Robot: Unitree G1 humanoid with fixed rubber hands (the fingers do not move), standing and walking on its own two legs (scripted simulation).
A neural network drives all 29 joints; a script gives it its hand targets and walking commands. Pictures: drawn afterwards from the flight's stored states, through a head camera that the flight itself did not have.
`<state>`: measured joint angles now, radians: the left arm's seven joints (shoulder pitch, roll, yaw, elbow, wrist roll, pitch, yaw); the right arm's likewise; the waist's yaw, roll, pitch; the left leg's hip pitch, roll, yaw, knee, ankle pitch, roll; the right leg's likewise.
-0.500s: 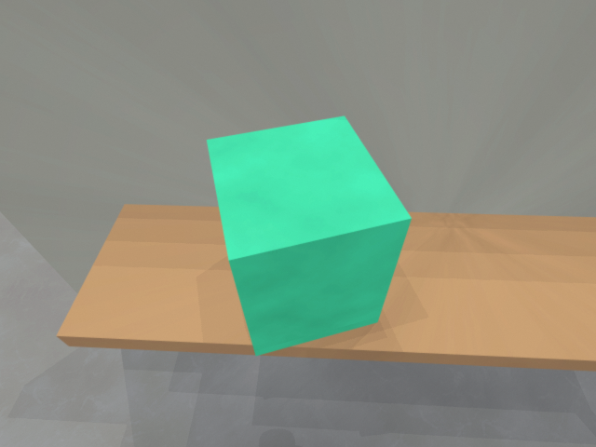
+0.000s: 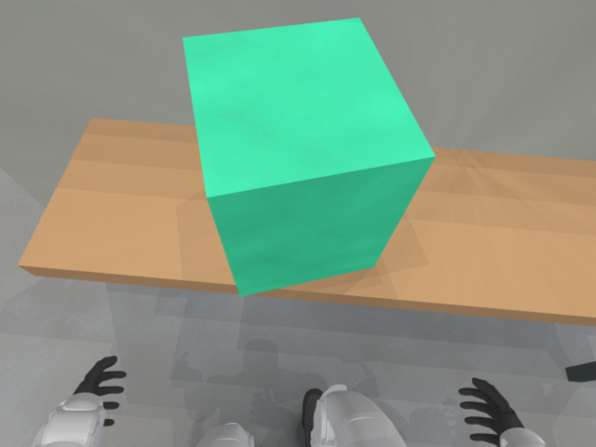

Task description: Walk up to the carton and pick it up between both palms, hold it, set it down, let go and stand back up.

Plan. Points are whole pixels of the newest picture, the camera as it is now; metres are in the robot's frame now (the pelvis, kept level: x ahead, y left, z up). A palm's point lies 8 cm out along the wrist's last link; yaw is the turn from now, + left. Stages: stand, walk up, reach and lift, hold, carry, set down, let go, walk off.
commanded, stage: reach and lift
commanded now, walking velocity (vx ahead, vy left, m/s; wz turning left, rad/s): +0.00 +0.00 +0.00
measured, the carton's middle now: (293, 171) +0.43 +0.00 +0.09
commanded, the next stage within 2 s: none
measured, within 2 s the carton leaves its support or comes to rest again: neither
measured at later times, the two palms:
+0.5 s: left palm (66, 413) +0.17 +0.28 -0.03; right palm (498, 395) +0.17 -0.27 -0.07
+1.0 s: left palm (103, 402) +0.18 +0.23 -0.01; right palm (501, 375) +0.19 -0.25 -0.02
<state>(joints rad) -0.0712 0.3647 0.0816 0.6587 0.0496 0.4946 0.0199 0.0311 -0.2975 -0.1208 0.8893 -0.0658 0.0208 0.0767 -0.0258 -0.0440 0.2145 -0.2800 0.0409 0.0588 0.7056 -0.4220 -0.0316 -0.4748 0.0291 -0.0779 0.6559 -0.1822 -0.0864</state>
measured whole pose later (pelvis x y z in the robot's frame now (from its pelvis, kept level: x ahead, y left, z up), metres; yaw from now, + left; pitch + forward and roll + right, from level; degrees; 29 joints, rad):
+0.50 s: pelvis +0.02 -0.02 +0.01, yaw +4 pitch -2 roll +1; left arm 0.16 0.33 0.08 0.30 0.00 0.50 0.04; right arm 0.27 -0.23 -0.11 0.49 0.01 0.10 0.06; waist -0.01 0.00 0.08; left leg -0.16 0.06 0.03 0.54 -0.36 -0.05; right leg -0.35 0.03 -0.12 0.55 -0.19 -0.10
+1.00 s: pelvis +0.04 +0.00 +0.03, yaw +4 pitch +0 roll +0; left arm 0.33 0.19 -0.02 0.11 -0.06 0.31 0.13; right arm 0.36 -0.27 -0.09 0.38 0.12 -0.01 0.13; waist 0.00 -0.02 0.03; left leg -0.08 0.05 0.03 0.37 -0.28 -0.04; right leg -0.25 0.04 -0.09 0.36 -0.11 -0.08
